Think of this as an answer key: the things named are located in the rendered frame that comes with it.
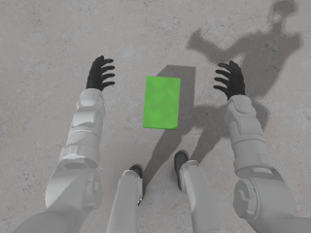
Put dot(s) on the right robot forearm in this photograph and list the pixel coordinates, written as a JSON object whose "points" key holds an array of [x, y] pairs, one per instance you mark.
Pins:
{"points": [[252, 158]]}

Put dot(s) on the robot right hand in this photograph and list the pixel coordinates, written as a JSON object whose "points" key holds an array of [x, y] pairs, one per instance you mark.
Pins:
{"points": [[235, 83]]}

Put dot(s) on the left robot forearm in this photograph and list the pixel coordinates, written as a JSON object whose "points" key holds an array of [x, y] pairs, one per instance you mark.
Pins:
{"points": [[82, 147]]}

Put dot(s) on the robot right foot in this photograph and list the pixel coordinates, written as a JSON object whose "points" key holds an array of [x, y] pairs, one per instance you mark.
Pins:
{"points": [[179, 159]]}

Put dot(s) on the robot left upper arm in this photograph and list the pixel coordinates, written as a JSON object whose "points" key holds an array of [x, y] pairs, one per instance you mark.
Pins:
{"points": [[71, 195]]}

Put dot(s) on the robot left hand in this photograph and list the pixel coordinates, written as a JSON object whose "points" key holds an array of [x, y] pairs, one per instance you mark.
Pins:
{"points": [[95, 78]]}

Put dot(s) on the robot right upper arm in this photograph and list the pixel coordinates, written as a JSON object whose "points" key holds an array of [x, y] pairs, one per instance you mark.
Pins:
{"points": [[268, 206]]}

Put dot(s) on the carton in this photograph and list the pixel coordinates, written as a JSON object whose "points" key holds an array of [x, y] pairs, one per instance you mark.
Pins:
{"points": [[161, 106]]}

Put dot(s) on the left robot thigh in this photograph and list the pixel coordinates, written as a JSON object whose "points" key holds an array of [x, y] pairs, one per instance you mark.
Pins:
{"points": [[124, 214]]}

